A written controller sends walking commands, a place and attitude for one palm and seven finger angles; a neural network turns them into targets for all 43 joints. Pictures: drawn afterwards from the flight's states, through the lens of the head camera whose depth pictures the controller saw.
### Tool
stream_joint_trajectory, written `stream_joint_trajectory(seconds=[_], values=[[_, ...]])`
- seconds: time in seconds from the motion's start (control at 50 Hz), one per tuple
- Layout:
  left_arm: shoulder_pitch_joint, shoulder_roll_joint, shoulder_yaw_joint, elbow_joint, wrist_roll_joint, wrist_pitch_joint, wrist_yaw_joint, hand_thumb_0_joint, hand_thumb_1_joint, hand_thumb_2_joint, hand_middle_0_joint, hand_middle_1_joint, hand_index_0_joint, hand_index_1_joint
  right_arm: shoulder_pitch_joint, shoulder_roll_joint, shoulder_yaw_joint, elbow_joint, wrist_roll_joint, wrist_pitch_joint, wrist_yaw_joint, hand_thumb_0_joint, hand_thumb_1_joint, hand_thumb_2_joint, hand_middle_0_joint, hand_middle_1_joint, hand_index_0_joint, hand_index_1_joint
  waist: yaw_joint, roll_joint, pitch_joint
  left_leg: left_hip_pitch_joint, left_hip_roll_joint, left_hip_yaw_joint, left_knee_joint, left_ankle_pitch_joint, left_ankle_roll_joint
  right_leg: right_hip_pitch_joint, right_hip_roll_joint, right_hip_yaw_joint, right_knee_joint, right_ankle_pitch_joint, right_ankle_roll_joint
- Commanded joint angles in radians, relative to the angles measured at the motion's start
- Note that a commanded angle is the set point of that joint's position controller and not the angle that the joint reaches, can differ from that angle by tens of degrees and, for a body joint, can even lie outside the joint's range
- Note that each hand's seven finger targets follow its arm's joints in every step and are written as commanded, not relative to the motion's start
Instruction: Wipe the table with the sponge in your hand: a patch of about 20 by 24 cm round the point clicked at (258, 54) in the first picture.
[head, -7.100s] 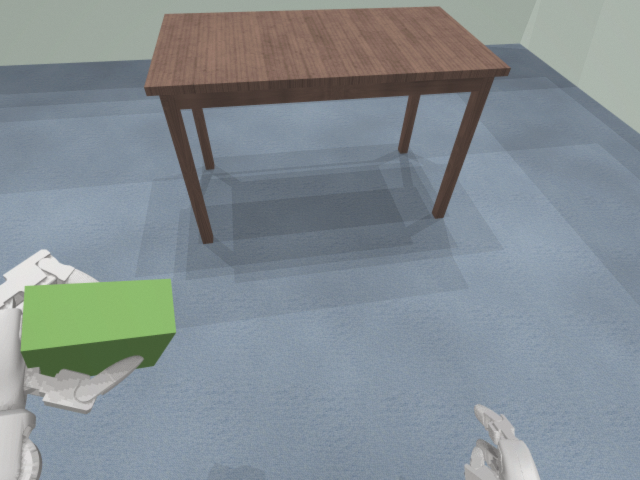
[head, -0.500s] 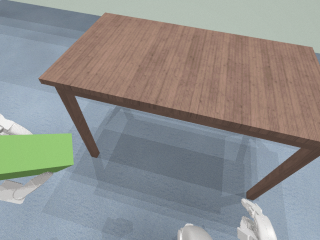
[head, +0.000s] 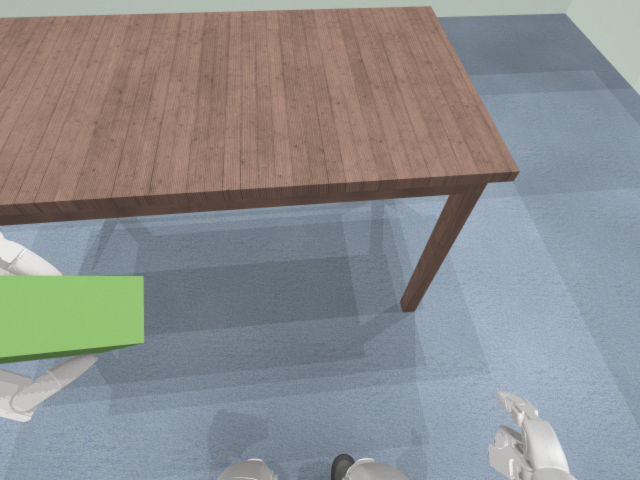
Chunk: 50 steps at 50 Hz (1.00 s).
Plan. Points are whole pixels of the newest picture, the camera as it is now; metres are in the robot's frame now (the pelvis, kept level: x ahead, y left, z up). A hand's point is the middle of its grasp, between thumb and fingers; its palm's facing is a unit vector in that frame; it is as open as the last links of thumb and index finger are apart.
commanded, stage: turn to face it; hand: left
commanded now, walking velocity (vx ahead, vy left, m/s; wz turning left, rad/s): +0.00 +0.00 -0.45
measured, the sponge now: (71, 321) +0.23 +0.22 +0.16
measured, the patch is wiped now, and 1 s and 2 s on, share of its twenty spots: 0.00 0.00 0.00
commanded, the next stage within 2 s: take the last steps up to it in 0.34 s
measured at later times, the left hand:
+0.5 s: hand (187, 341) +0.21 +0.12 +0.17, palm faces +0.14 -0.85 -0.52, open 9.7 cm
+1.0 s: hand (86, 404) +0.16 +0.18 +0.17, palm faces +0.27 -0.88 -0.39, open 9.7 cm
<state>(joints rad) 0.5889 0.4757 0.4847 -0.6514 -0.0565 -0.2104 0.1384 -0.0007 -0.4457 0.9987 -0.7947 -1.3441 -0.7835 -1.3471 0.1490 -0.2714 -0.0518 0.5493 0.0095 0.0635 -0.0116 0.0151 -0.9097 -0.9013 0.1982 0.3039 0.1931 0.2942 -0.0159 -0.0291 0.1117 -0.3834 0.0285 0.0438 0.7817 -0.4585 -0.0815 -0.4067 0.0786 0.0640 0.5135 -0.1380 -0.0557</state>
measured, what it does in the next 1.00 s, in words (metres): steps on the spot: left foot, then right foot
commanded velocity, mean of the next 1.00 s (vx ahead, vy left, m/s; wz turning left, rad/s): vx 0.17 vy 0.09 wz -0.08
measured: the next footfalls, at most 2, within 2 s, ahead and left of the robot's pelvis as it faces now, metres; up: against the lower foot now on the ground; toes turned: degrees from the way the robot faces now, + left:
left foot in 0.06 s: +0.02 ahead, +0.13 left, +0.00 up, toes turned +2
right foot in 0.40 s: -0.03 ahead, -0.15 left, +0.00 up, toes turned -18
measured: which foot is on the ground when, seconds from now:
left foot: up 0.00-0.04, down 0.06-0.42, up 0.44-0.88, down 0.90-1.00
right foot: down 0.00-0.08, up 0.10-0.38, down 0.40-0.92, up 0.94-1.00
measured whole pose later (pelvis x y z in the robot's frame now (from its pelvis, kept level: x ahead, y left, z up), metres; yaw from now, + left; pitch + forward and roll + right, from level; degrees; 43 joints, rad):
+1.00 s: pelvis -0.09 -0.02 +0.00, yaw -10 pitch -1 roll +1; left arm 0.46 0.35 0.34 -0.44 0.00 -0.22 0.16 0.00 -0.45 1.00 -0.79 -1.35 -0.78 -1.35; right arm 0.25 -0.20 -0.04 0.60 0.00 -0.09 -0.06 0.02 -0.91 -0.90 0.20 0.30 0.19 0.29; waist -0.01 -0.02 0.00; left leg -0.19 0.02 0.09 0.49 -0.28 0.02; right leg -0.40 -0.05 -0.08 0.85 -0.43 -0.01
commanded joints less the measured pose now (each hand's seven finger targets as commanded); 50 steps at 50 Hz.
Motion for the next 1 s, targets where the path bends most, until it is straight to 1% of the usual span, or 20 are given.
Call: stream_joint_trajectory(seconds=[0.0, 0.02, 0.04, 0.06, 0.08, 0.12, 0.18, 0.34, 0.38, 0.4, 0.42, 0.44, 0.54, 0.64, 0.76, 0.84, 0.86, 0.9, 0.92, 0.98], values=[[-0.048, 0.085, 0.056, -0.129, 0.000, -0.024, 0.022, 0.000, 0.100, 1.300, -1.200, -1.600, -1.200, -1.600, -0.044, -0.056, 0.002, -0.152, 0.012, -0.046, 0.000, 0.000, -0.900, -0.900, 0.200, 0.300, 0.200, 0.300, 0.027, -0.085, -0.296, 0.192, 0.027, -0.012, -0.271, 0.093, 0.037, 0.127, -0.259, 0.302, -0.127, 0.022, -0.055], [-0.058, 0.093, 0.057, -0.122, 0.003, -0.029, 0.022, 0.000, 0.100, 1.300, -1.200, -1.600, -1.200, -1.600, -0.030, -0.061, 0.001, -0.149, 0.008, -0.050, -0.008, 0.000, -0.900, -0.900, 0.200, 0.300, 0.200, 0.300, 0.021, -0.040, -0.285, 0.266, 0.056, -0.019, -0.353, 0.121, 0.058, 0.064, -0.216, 0.268, -0.082, -0.034, -0.021], [-0.092, 0.084, 0.040, -0.151, 0.007, -0.036, 0.019, 0.000, 0.100, 1.300, -1.200, -1.600, -1.200, -1.600, -0.031, -0.078, -0.007, -0.158, 0.001, -0.056, -0.016, 0.000, -0.900, -0.900, 0.200, 0.300, 0.200, 0.300, 0.020, 0.051, -0.252, 0.301, 0.166, -0.125, -0.432, 0.110, 0.109, -0.041, -0.149, 0.220, 0.017, -0.134, 0.016], [-0.115, 0.085, 0.038, -0.179, 0.019, -0.045, 0.016, 0.000, 0.100, 1.300, -1.200, -1.600, -1.200, -1.600, -0.046, -0.092, -0.010, -0.172, -0.002, -0.064, -0.022, 0.000, -0.900, -0.900, 0.200, 0.300, 0.200, 0.300, 0.034, 0.250, -0.215, 0.328, 0.341, -0.268, -0.477, 0.278, 0.181, -0.163, -0.050, 0.091, 0.226, -0.319, 0.064], [-0.153, 0.125, 0.048, -0.206, 0.038, -0.055, 0.019, 0.000, 0.100, 1.300, -1.200, -1.600, -1.200, -1.600, -0.049, -0.071, -0.009, -0.172, 0.003, -0.078, -0.028, 0.000, -0.900, -0.900, 0.200, 0.300, 0.200, 0.300, 0.046, 0.316, -0.210, 0.278, 0.449, -0.304, -0.488, 0.390, 0.240, -0.178, -0.050, -0.019, 0.490, -0.386, 0.091], [-0.193, 0.096, 0.015, -0.201, 0.050, -0.054, 0.022, 0.000, 0.100, 1.300, -1.200, -1.600, -1.200, -1.600, -0.047, -0.047, 0.002, -0.153, -0.009, -0.102, -0.021, 0.000, -0.900, -0.900, 0.200, 0.300, 0.200, 0.300, 0.033, 0.277, -0.140, 0.112, 0.418, -0.211, -0.476, 0.398, 0.246, -0.152, -0.090, -0.003, 0.689, -0.327, 0.098], [-0.276, 0.050, -0.059, -0.240, 0.044, -0.037, 0.017, 0.000, 0.100, 1.300, -1.200, -1.600, -1.200, -1.600, -0.022, -0.064, -0.006, -0.141, 0.008, -0.133, -0.006, 0.000, -0.900, -0.900, 0.200, 0.300, 0.200, 0.300, 0.040, 0.306, -0.122, 0.191, 0.316, 0.024, -0.414, 0.554, 0.170, -0.122, -0.104, -0.118, 0.502, -0.284, 0.116], [-0.217, 0.054, -0.013, -0.060, 0.024, -0.035, 0.017, 0.000, 0.100, 1.300, -1.200, -1.600, -1.200, -1.600, 0.009, -0.063, 0.001, -0.129, 0.001, -0.176, 0.003, 0.000, -0.900, -0.900, 0.200, 0.300, 0.200, 0.300, 0.021, 0.290, -0.179, 0.188, 0.292, 0.056, -0.255, 0.540, 0.104, 0.182, -0.060, -0.229, -0.012, -0.148, 0.111], [-0.162, 0.086, 0.015, -0.039, 0.029, -0.041, 0.015, 0.000, 0.100, 1.300, -1.200, -1.600, -1.200, -1.600, 0.037, -0.034, -0.001, -0.129, 0.010, -0.169, 0.008, 0.000, -0.900, -0.900, 0.200, 0.300, 0.200, 0.300, 0.006, 0.068, -0.250, 0.114, 0.199, 0.107, -0.035, 0.338, 0.054, 0.313, -0.199, -0.081, -0.130, 0.177, 0.048], [-0.150, 0.139, 0.055, -0.061, 0.023, -0.050, 0.022, 0.000, 0.100, 1.300, -1.200, -1.600, -1.200, -1.600, 0.000, -0.002, 0.017, -0.153, 0.007, -0.165, 0.003, 0.000, -0.900, -0.900, 0.200, 0.300, 0.200, 0.300, 0.018, -0.180, -0.259, -0.116, 0.092, 0.104, 0.132, -0.043, 0.020, 0.448, -0.357, 0.152, -0.095, 0.635, -0.038], [-0.107, 0.156, 0.095, -0.013, 0.020, -0.049, 0.027, 0.000, 0.100, 1.300, -1.200, -1.600, -1.200, -1.600, -0.037, -0.001, 0.029, -0.141, -0.001, -0.159, -0.004, 0.000, -0.900, -0.900, 0.200, 0.300, 0.200, 0.300, 0.031, -0.234, -0.267, -0.215, 0.052, 0.026, 0.304, -0.176, 0.018, 0.447, -0.434, 0.193, -0.085, 0.839, -0.088], [-0.068, 0.125, 0.079, -0.001, 0.007, -0.029, 0.017, 0.000, 0.100, 1.300, -1.200, -1.600, -1.200, -1.600, -0.032, -0.025, 0.005, -0.132, 0.016, -0.143, -0.006, 0.000, -0.900, -0.900, 0.200, 0.300, 0.200, 0.300, 0.022, -0.281, -0.302, -0.192, 0.053, -0.053, 0.395, -0.101, 0.031, 0.409, -0.406, 0.187, -0.108, 0.714, -0.037], [0.021, 0.111, 0.104, -0.093, 0.009, -0.061, 0.038, 0.000, 0.100, 1.300, -1.200, -1.600, -1.200, -1.600, -0.079, -0.016, 0.022, -0.102, 0.003, -0.101, -0.018, 0.000, -0.900, -0.900, 0.200, 0.300, 0.200, 0.300, -0.003, -0.031, -0.302, -0.232, 0.060, -0.041, 0.348, 0.096, 0.030, 0.395, -0.361, 0.089, -0.168, 0.289, -0.086], [-0.031, 0.119, 0.070, -0.094, 0.019, -0.071, 0.048, 0.000, 0.100, 1.300, -1.200, -1.600, -1.200, -1.600, -0.038, -0.050, -0.015, -0.092, -0.004, -0.134, -0.045, 0.000, -0.900, -0.900, 0.200, 0.300, 0.200, 0.300, 0.015, -0.064, -0.240, -0.124, 0.047, -0.005, 0.106, 0.070, 0.061, 0.303, -0.405, 0.163, -0.300, -0.113, -0.103], [-0.086, 0.081, 0.019, -0.018, 0.031, -0.070, 0.046, 0.000, 0.100, 1.300, -1.200, -1.600, -1.200, -1.600, 0.004, -0.050, -0.023, -0.081, -0.011, -0.166, -0.049, 0.000, -0.900, -0.900, 0.200, 0.300, 0.200, 0.300, 0.028, -0.088, -0.200, -0.017, 0.024, 0.040, -0.125, 0.046, 0.091, 0.259, -0.425, 0.177, -0.320, -0.344, -0.112], [-0.169, 0.060, -0.023, -0.025, 0.037, -0.076, 0.046, 0.000, 0.100, 1.300, -1.200, -1.600, -1.200, -1.600, 0.030, -0.045, -0.017, -0.081, -0.014, -0.175, -0.053, 0.000, -0.900, -0.900, 0.200, 0.300, 0.200, 0.300, 0.005, -0.020, -0.183, 0.191, -0.007, 0.071, -0.350, 0.077, 0.113, 0.150, -0.344, 0.087, -0.237, -0.446, -0.053], [-0.197, 0.052, -0.037, -0.040, 0.037, -0.082, 0.044, 0.000, 0.100, 1.300, -1.200, -1.600, -1.200, -1.600, 0.040, -0.050, -0.020, -0.086, -0.013, -0.178, -0.057, 0.000, -0.900, -0.900, 0.200, 0.300, 0.200, 0.300, -0.003, 0.026, -0.178, 0.229, 0.014, 0.039, -0.418, 0.039, 0.131, 0.129, -0.299, 0.052, -0.157, -0.444, -0.027], [-0.265, 0.038, -0.059, -0.098, 0.045, -0.096, 0.042, 0.000, 0.100, 1.300, -1.200, -1.600, -1.200, -1.600, 0.018, -0.076, -0.016, -0.103, -0.011, -0.189, -0.055, 0.000, -0.900, -0.900, 0.200, 0.300, 0.200, 0.300, 0.001, 0.349, -0.094, 0.300, 0.267, -0.332, -0.581, -0.101, 0.247, -0.121, -0.104, -0.162, 0.233, -0.406, 0.053], [-0.270, 0.060, -0.046, -0.072, 0.057, -0.096, 0.045, 0.000, 0.100, 1.300, -1.200, -1.600, -1.200, -1.600, 0.002, -0.055, -0.011, -0.102, -0.009, -0.202, -0.055, 0.000, -0.900, -0.900, 0.200, 0.300, 0.200, 0.300, -0.002, 0.311, -0.080, 0.232, 0.314, -0.381, -0.617, -0.053, 0.295, -0.146, -0.091, -0.164, 0.444, -0.390, 0.058], [-0.312, 0.104, -0.012, -0.097, 0.063, -0.099, 0.027, 0.000, 0.100, 1.300, -1.200, -1.600, -1.200, -1.600, -0.003, -0.051, -0.015, -0.068, -0.008, -0.225, -0.041, 0.000, -0.900, -0.900, 0.200, 0.300, 0.200, 0.300, 0.016, 0.265, -0.063, 0.128, 0.252, -0.238, -0.587, -0.074, 0.287, -0.128, -0.155, -0.144, 0.507, -0.304, 0.072]])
